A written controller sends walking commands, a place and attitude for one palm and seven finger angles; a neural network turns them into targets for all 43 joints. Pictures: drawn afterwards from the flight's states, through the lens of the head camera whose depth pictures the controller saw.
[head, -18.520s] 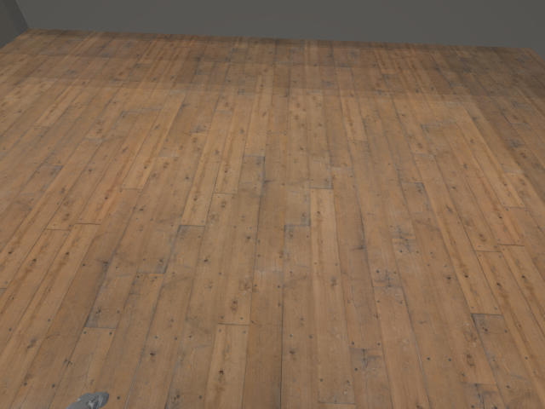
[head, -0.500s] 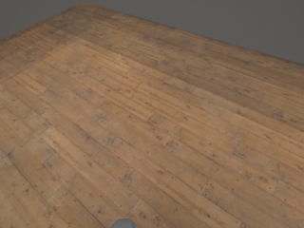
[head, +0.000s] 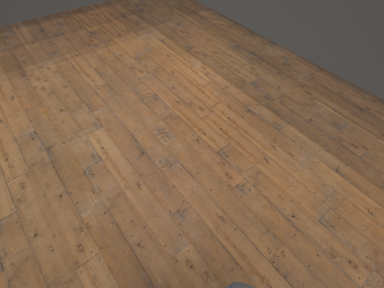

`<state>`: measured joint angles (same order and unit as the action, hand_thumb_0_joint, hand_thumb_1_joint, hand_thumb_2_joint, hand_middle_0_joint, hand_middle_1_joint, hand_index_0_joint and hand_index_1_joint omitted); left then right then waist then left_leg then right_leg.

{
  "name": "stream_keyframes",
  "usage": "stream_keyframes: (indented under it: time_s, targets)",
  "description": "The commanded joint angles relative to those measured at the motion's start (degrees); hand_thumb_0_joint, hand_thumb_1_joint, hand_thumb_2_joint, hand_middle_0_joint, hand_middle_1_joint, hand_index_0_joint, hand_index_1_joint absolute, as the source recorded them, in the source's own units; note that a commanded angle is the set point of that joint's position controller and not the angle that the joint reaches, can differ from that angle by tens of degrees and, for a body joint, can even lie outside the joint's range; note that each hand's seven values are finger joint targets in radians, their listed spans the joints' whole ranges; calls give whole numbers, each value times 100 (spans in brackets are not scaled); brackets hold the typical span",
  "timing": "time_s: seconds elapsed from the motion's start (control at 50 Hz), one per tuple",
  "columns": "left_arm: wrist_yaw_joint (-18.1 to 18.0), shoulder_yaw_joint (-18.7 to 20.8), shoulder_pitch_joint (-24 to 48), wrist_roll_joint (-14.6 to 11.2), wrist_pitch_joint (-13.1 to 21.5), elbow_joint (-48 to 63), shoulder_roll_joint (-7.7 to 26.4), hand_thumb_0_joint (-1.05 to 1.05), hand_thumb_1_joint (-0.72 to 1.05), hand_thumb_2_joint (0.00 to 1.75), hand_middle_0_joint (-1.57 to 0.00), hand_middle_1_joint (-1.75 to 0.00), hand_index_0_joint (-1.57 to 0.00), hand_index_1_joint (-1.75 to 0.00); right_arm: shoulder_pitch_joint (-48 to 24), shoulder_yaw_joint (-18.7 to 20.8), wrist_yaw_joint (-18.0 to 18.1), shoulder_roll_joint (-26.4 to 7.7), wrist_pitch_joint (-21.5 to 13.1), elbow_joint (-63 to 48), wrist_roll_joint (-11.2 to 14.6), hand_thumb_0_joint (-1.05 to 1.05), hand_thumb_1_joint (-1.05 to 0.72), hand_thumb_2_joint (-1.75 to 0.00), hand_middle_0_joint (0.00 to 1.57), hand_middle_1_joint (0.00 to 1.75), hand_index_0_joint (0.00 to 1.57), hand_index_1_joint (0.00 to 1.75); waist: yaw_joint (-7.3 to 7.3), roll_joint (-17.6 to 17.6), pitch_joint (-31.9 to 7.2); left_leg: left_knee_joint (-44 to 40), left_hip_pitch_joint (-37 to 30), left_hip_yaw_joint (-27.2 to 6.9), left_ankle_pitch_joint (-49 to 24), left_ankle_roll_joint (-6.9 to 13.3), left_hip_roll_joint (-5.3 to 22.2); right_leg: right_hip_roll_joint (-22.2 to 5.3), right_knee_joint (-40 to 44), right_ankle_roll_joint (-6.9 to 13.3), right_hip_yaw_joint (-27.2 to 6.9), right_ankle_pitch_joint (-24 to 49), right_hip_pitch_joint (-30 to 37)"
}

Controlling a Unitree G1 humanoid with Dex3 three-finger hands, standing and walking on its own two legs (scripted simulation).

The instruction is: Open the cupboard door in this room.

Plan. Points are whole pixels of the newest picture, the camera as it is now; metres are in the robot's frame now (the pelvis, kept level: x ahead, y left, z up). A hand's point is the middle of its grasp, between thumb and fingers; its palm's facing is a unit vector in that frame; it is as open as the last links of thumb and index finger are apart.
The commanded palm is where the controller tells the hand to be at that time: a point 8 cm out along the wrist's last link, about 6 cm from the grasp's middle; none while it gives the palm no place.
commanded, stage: turn or walk to find it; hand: left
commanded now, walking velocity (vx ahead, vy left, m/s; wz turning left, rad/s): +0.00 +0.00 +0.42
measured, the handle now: out of the picture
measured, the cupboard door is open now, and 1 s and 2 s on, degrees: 0 0 0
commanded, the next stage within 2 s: none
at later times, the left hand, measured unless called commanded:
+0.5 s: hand out of the picture -0.01 +0.14 -0.15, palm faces +0.26 -0.93 -0.27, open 7.3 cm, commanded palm none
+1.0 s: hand out of the picture -0.11 +0.20 -0.17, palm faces +0.47 -0.85 -0.24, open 7.3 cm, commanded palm none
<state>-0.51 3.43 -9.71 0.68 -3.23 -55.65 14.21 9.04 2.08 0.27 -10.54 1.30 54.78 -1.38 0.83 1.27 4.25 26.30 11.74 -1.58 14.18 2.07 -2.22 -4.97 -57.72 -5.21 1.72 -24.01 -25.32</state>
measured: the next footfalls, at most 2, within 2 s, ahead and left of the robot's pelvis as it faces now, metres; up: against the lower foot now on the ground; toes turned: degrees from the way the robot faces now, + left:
right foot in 0.16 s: +0.04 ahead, -0.13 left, +0.00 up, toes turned +1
left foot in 0.70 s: -0.06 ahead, +0.09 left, +0.00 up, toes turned +24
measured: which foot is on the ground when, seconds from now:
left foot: down 0.00-0.18, up 0.20-0.68, down 0.70-1.00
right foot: up 0.00-0.14, down 0.16-0.70, up 0.72-1.00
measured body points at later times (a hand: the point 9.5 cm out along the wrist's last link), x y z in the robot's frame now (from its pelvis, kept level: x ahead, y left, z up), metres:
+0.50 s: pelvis -0.02 -0.06 +0.00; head +0.01 -0.09 +0.45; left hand -0.03 +0.19 -0.13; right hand +0.07 -0.30 -0.17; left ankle -0.10 +0.11 -0.66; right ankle +0.00 -0.13 -0.74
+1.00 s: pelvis -0.07 -0.01 +0.00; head -0.05 +0.01 +0.45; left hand -0.13 +0.25 -0.15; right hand +0.12 -0.19 -0.14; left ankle -0.10 +0.07 -0.74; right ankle -0.01 -0.16 -0.67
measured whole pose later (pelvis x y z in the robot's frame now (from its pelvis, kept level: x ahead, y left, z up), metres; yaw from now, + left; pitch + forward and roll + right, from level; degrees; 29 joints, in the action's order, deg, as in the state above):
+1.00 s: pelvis -0.07 -0.01 +0.00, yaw +26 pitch -1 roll +0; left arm -0.5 3.6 -11.1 0.9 -3.2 -56.4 14.0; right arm 9.4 1.9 0.3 -10.1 1.3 54.9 -1.3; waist 1.1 1.4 3.5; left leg 25.3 11.9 -0.7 12.6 2.8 -2.5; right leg -5.2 -58.8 -5.2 1.5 -22.6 -25.7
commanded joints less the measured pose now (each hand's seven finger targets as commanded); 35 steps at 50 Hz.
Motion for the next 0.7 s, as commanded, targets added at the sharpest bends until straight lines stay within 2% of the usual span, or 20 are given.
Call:
stream_keyframes:
  time_s: [0.0, 0.08, 0.1, 0.12, 0.14, 0.16, 0.18, 0.2, 0.22, 0.24, 0.26, 0.3, 0.4, 0.5, 0.58, 0.6, 0.62, 0.64, 0.66, 0.68]
  targets:
    - [-46, 54, 267, -10, 143, 574, 310, 0, 90, 90, -20, -30, -20, -30, 379, 364, 85, -1247, -64, -254, -9, 0, -90, -90, 20, 30, 20, 30, -264, -956, -483, -550, -564, -1573, -2713, 836, 1537, 105, 721, 34, -28, -257, -121]
    - [-64, 43, -70, -51, 231, 555, 298, 0, 90, 90, -20, -30, -20, -30, 283, 396, 70, -1235, -29, -309, -10, 0, -90, -90, 20, 30, 20, 30, -126, -993, -736, -176, -300, -1758, -3021, 708, 1320, 352, 2143, 138, 96, 185, 783]
    - [-73, 61, -284, -47, 267, 508, 325, 0, 90, 90, -20, -30, -20, -30, 213, 402, 66, -1202, -27, -322, 12, 0, -90, -90, 20, 30, 20, 30, -12, -957, -812, -3, -118, -1690, -2807, 571, 1196, 354, 2762, 153, 149, 717, 1207]
    - [-92, 82, -478, -36, 317, 447, 446, 0, 90, 90, -20, -30, -20, -30, 206, 393, 50, -1096, -32, -339, 52, 0, -90, -90, 20, 30, 20, 30, 87, -713, -845, 258, 338, -1577, -2189, 333, 977, 195, 3487, 188, 75, 1335, 1873]
    - [-129, 146, -642, 29, 380, 424, 787, 0, 90, 90, -20, -30, -20, -30, 329, 352, 14, -824, -52, -371, 100, 0, -90, -90, 20, 30, 20, 30, 120, 229, -985, 947, 1195, -1063, -915, -16, 519, -721, 3854, 443, -740, 1772, 2712]
    - [-157, 224, -694, 88, 404, 452, 1192, 0, 90, 90, -20, -30, -20, -30, 244, 312, -15, -552, -50, -542, 97, 0, -90, -90, 20, 30, 20, 30, 182, 1413, -749, 2100, 2065, -206, 1629, -360, -236, -2035, 3959, 1115, -1919, 2860, 2806]
    - [-156, 262, -694, 12, 424, 483, 1105, 0, 90, 90, -20, -30, -20, -30, 212, 385, 31, -836, 71, -455, 21, 0, -90, -90, 20, 30, 20, 30, 231, 1638, -695, 3071, 1848, -540, 2088, -336, 23, -2221, 4093, 1395, -2004, 2953, 2002]
    - [-154, 219, -402, 21, 390, 544, 930, 0, 90, 90, -20, -30, -20, -30, 121, 425, 12, -854, 129, -385, 28, 0, -90, -90, 20, 30, 20, 30, 98, 1087, -242, 3820, 1847, -567, 1760, -324, 70, -1978, 4187, 1486, -1779, 2391, 1460]
    - [-144, 166, -118, 19, 380, 612, 755, 0, 90, 90, -20, -30, -20, -30, 225, 428, -31, -788, 166, -239, 20, 0, -90, -90, 20, 30, 20, 30, -83, 583, -69, 4227, 1900, -523, 1331, -348, 152, -1639, 4141, 1360, -1268, 2071, 1294]
    - [-136, 123, 81, 19, 399, 672, 615, 0, 90, 90, -20, -30, -20, -30, 417, 409, -71, -740, 183, -136, 4, 0, -90, -90, 20, 30, 20, 30, -200, 521, -127, 4397, 1897, -418, 969, -400, 205, -1371, 4065, 1226, -821, 2075, 1345]
    - [-143, 107, 123, 19, 404, 687, 517, 0, 90, 90, -20, -30, -20, -30, 520, 408, -95, -684, 196, -74, 8, 0, -90, -90, 20, 30, 20, 30, -237, 582, -125, 4454, 1852, -353, 753, -438, 249, -1243, 4068, 1112, -561, 2112, 1286]
    - [-141, 98, -54, 27, 440, 661, 490, 0, 90, 90, -20, -30, -20, -30, 560, 386, -106, -695, 210, -36, -1, 0, -90, -90, 20, 30, 20, 30, -170, 800, -229, 4440, 1865, -267, 542, -533, 279, -1160, 4098, 1071, -381, 2172, 1480]
    - [-160, 160, -476, 59, 428, 457, 640, 0, 90, 90, -20, -30, -20, -30, 200, 320, -90, -671, 212, -78, 12, 0, -90, -90, 20, 30, 20, 30, 28, 723, -223, 3743, 1869, -67, 842, -644, 443, -1440, 4039, 1244, -258, 2385, 1849]
    - [-128, 188, -842, 100, 382, 247, 815, 0, 90, 90, -20, -30, -20, -30, -171, 221, -81, -576, 151, -157, 57, 0, -90, -90, 20, 30, 20, 30, 236, 900, -422, 2555, 1489, 277, 1224, -593, 397, -1520, 3783, 1332, -58, 3226, 2169]
    - [-124, 229, -813, 119, 339, 164, 930, 0, 90, 90, -20, -30, -20, -30, -206, 162, -63, -562, 73, -208, 107, 0, -90, -90, 20, 30, 20, 30, 238, 1078, -605, 1611, 998, 508, 1329, -473, 358, -1637, 3533, 1382, 4, 3407, 2181]
    - [-123, 244, -723, 110, 328, 148, 973, 0, 90, 90, -20, -30, -20, -30, -68, 163, -53, -567, 55, -194, 107, 0, -90, -90, 20, 30, 20, 30, 138, 1076, -643, 1272, 783, 589, 1117, -453, 363, -1672, 3411, 1311, 108, 3330, 2091]
    - [-120, 254, -642, 96, 314, 153, 976, 0, 90, 90, -20, -30, -20, -30, 86, 162, -48, -594, 25, -166, 101, 0, -90, -90, 20, 30, 20, 30, 29, 976, -703, 744, 422, 643, 730, -427, 357, -1624, 3210, 1168, 234, 3155, 1921]
    - [-112, 260, -559, 52, 289, 153, 935, 0, 90, 90, -20, -30, -20, -30, 293, 178, -54, -670, -19, -109, 90, 0, -90, -90, 20, 30, 20, 30, -122, 746, -747, -55, -166, 626, 67, -373, 406, -1505, 2839, 915, 476, 2775, 1554]
    - [-94, 223, -582, 4, 243, 189, 736, 0, 90, 90, -20, -30, -20, -30, 463, 235, -70, -965, -72, -90, 77, 0, -90, -90, 20, 30, 20, 30, -225, -142, -844, -664, -931, -21, -528, -221, 859, -1133, 1990, 593, 753, 1845, 791]
    - [-59, 134, -594, -17, 198, 403, 349, 0, 90, 90, -20, -30, -20, -30, 589, 376, -44, -1552, -86, -141, 25, 0, -90, -90, 20, 30, 20, 30, -299, -1892, -654, -894, -1313, -1818, -2128, 383, 2282, -356, 868, 143, 976, -796, -641]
